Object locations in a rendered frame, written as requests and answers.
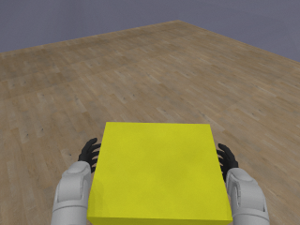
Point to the carton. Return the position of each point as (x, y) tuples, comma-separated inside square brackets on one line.
[(158, 174)]

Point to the right robot hand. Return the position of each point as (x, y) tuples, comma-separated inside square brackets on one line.
[(227, 160)]

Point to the left robot hand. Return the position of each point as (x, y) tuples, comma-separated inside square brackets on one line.
[(87, 153)]

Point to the left robot forearm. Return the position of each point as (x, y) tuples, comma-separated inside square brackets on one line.
[(70, 202)]

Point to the right robot forearm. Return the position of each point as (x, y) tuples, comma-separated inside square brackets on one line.
[(248, 202)]

